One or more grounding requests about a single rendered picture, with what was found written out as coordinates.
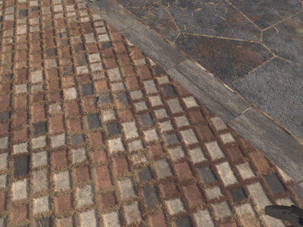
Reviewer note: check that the robot right hand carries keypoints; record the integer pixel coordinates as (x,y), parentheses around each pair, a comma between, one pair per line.
(292,213)

